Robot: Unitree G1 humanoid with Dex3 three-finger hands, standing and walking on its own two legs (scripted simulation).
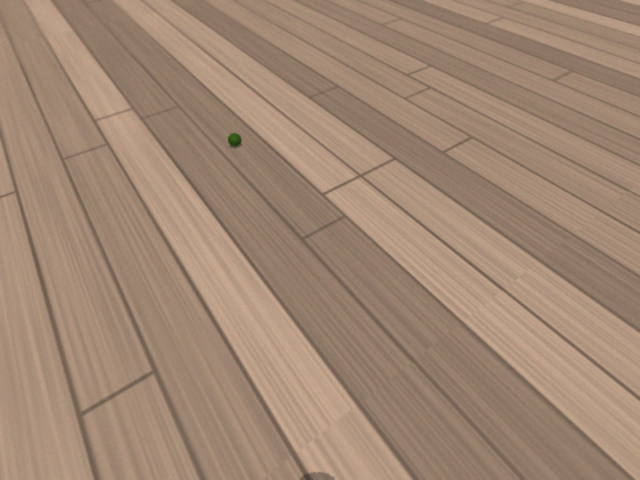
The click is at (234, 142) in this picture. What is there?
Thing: free ball
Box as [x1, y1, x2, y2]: [228, 133, 240, 146]
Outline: 232,133 229,135 228,141 230,144 235,146 239,144 240,137 237,134
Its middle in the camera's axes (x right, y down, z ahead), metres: -0.48 -0.54 +2.13
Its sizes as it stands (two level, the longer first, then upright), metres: 0.072 0.072 0.072
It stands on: the floor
